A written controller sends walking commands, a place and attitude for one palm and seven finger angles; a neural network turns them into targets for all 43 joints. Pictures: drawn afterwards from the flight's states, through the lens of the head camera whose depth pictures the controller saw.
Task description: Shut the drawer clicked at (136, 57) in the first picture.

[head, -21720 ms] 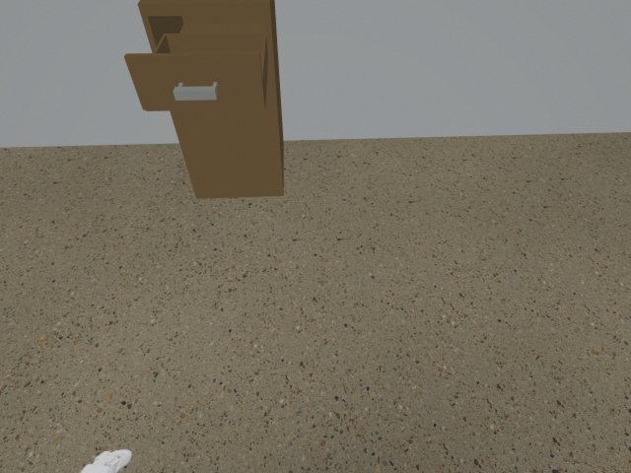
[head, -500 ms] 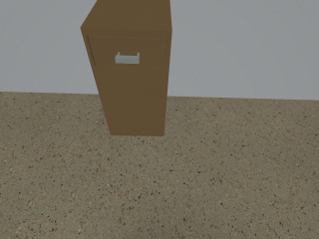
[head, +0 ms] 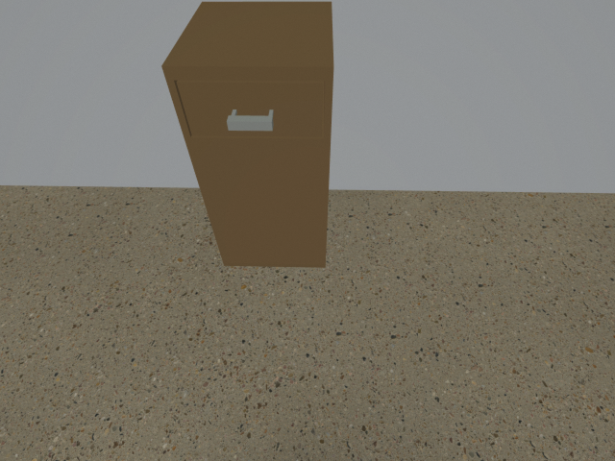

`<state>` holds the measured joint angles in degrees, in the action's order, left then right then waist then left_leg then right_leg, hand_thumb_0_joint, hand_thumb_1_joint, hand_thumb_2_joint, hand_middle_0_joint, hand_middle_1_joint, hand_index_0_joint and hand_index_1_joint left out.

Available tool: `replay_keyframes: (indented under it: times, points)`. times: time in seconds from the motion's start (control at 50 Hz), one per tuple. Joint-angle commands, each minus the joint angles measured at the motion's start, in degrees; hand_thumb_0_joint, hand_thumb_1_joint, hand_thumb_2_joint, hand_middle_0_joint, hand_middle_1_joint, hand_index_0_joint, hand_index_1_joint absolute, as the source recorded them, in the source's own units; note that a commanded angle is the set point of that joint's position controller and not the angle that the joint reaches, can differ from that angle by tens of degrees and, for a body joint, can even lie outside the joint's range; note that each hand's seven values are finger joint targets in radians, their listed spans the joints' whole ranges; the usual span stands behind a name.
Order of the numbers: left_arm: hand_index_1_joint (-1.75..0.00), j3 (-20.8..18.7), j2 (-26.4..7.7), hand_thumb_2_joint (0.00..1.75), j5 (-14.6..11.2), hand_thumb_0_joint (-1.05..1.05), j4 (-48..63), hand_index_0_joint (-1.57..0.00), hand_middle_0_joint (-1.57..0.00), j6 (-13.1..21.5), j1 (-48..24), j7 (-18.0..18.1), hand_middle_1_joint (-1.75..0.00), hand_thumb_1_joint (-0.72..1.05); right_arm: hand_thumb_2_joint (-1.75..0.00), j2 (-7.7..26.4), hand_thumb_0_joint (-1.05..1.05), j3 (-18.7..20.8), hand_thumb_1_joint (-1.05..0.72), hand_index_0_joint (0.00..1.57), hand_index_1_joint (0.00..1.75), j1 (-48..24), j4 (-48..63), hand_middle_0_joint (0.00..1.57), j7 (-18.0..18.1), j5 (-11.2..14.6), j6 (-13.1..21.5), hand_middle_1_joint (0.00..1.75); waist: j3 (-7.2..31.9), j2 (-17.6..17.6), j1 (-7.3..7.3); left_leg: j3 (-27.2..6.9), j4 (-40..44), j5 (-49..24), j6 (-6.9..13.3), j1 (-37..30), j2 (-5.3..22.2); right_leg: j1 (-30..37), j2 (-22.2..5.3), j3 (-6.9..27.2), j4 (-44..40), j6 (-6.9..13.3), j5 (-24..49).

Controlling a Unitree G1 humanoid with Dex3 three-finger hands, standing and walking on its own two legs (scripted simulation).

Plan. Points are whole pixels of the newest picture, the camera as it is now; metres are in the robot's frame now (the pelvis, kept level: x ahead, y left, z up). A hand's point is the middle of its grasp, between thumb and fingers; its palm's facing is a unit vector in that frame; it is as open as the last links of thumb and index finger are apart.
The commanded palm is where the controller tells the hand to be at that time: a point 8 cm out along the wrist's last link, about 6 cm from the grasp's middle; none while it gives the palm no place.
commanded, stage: let the arm hang, fingers relaxed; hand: left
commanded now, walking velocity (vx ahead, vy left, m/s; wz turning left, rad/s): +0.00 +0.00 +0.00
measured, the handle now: (251, 118) +0.90 +0.20 -0.06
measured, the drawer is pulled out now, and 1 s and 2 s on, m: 0.00 0.00 0.00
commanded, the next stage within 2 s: look to check the result in 0.32 s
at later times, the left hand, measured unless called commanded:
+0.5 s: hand out of the picture +0.04 +0.17 -0.17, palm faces +0.02 -0.97 -0.23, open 7.4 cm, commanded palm none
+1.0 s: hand out of the picture +0.07 +0.18 -0.16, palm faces +0.02 -0.96 -0.27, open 7.4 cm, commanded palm none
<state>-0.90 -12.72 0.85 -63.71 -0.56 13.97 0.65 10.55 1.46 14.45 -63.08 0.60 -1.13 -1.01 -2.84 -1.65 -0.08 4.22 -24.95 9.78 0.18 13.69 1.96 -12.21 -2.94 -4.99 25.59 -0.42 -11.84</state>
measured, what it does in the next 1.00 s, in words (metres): stands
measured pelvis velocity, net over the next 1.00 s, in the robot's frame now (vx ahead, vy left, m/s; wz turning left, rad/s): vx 0.03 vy -0.03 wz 0.00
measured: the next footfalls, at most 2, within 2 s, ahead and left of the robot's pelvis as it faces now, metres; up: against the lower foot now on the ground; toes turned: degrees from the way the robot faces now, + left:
none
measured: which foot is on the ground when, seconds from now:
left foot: down 0.00-1.00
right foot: down 0.00-1.00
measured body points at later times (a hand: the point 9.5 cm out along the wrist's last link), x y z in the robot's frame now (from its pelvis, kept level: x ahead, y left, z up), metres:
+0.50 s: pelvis +0.02 -0.02 +0.00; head +0.03 -0.03 +0.45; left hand +0.04 +0.22 -0.15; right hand +0.02 -0.25 -0.16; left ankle +0.04 +0.12 -0.74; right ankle +0.02 -0.13 -0.74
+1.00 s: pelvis +0.03 -0.03 +0.00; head +0.05 -0.04 +0.45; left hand +0.07 +0.23 -0.14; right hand +0.06 -0.28 -0.15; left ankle +0.04 +0.12 -0.74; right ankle +0.02 -0.13 -0.74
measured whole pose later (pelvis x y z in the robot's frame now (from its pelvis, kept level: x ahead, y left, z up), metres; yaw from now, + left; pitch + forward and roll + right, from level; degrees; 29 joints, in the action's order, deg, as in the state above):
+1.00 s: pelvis +0.03 -0.03 +0.00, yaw +0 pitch -1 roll +0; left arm -1.7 -12.9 0.7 -65.1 0.5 9.4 0.5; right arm 13.2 1.7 10.5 -65.1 1.2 -1.2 -0.3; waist -3.5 -1.5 0.2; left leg 3.3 -20.8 9.8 -2.5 9.4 4.2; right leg -7.8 -0.3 -6.0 21.4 1.7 -12.3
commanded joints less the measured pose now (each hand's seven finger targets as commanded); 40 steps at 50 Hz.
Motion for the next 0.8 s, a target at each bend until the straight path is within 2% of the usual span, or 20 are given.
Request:
replay_keyframes:
  times: [0.0, 0.08, 0.16, 0.4, 0.52, 0.78]
  points:
    - [-0.30, -1.46, -7.61, 0.90, -0.09, 0.00, 1.59, -0.20, -0.20, 1.11, 0.98, 0.76, -0.30, 0.90, -0.90, 6.41, 0.00, 0.96, -0.90, 0.20, 0.30, 2.73, 0.96, 0.20, 0.37, -0.02, 0.89, 0.30, -0.89, 1.01, 0.31, -5.25, 5.72, 2.13, 1.36, -1.20, 4.04, -2.85, -4.12, 4.99, -7.57, 2.71, -5.55]
    - [-0.30, -1.49, -6.75, 0.90, -0.12, 0.00, 1.51, -0.20, -0.20, 1.31, 0.20, 0.90, -0.30, 0.90, -0.90, 5.86, 0.00, 0.82, -0.90, 0.20, 0.30, 2.24, 0.58, 0.20, 0.53, -0.02, 1.13, 0.30, -0.16, 1.01, 0.25, -5.12, 5.64, -1.79, 1.13, -1.72, 4.42, -1.07, -4.09, 4.94, -7.23, 2.58, -1.65]
    - [-0.30, -1.55, -6.54, 0.90, -0.12, 0.00, 1.49, -0.20, -0.20, 1.31, -0.16, 0.94, -0.30, 0.90, -0.90, 5.92, 0.00, 0.78, -0.90, 0.20, 0.30, 1.83, 0.28, 0.20, 0.66, -0.03, 1.10, 0.30, -0.46, -0.38, 0.10, -4.99, 5.81, -2.38, 0.81, -2.06, 4.43, -0.56, -3.90, 4.90, -7.57, 2.51, -0.92]
    - [-0.30, -1.91, -5.76, 0.90, -0.21, 0.00, 1.06, -0.20, -0.20, 1.57, -1.09, 1.02, -0.30, 0.90, -0.90, 5.62, 0.00, 0.91, -0.90, 0.20, 0.30, 1.73, -0.34, 0.20, 1.03, -0.05, 1.16, 0.30, 0.70, 0.83, 0.49, -4.30, 5.61, -3.58, 0.49, -4.19, 4.72, 0.54, -3.95, 4.98, -8.64, 2.78, 1.09]
    - [-0.30, -2.06, -6.42, 0.90, -0.17, 0.00, 0.70, -0.20, -0.20, 1.65, -1.13, 0.99, -0.30, 0.90, -0.90, 6.37, 0.00, 1.12, -0.90, 0.20, 0.30, 1.73, -0.51, 0.20, 1.08, -0.02, 1.04, 0.30, 0.52, 1.64, 0.76, -4.07, 5.55, -3.04, 0.43, -4.80, 4.77, 0.36, -3.89, 5.23, -9.39, 2.88, 0.32]
    - [-0.30, -2.31, -8.64, 0.90, -0.17, 0.00, 0.55, -0.20, -0.20, 1.91, -2.43, 0.84, -0.30, 0.90, -0.90, 8.61, 0.00, 1.22, -0.90, 0.20, 0.30, -0.52, -0.34, 0.20, 1.02, 0.03, 1.20, 0.30, 0.75, 0.87, 0.65, -4.08, 5.98, -3.98, 0.28, -5.58, 5.15, 1.24, -4.19, 5.43, -9.87, 2.99, 2.48]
